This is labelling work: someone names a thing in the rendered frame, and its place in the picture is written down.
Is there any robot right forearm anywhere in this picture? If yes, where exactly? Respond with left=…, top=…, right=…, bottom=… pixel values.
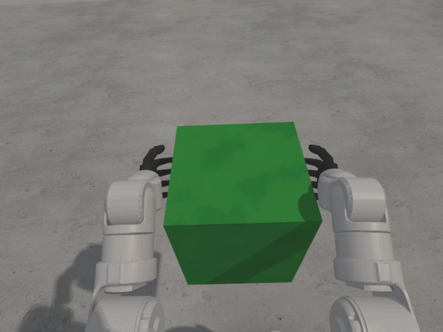
left=318, top=169, right=420, bottom=332

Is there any carton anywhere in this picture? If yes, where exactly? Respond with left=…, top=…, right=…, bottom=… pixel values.
left=163, top=122, right=323, bottom=285

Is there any robot left forearm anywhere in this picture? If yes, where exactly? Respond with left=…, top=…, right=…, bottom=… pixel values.
left=85, top=170, right=163, bottom=332

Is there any left robot upper arm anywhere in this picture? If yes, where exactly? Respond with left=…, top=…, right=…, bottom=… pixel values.
left=87, top=295, right=165, bottom=332

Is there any robot left hand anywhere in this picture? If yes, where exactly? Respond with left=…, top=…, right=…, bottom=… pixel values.
left=140, top=145, right=173, bottom=198

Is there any right robot upper arm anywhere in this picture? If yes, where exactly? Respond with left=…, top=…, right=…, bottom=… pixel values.
left=329, top=296, right=419, bottom=332

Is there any robot right hand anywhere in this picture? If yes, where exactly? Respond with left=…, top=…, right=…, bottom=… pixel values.
left=305, top=145, right=338, bottom=200

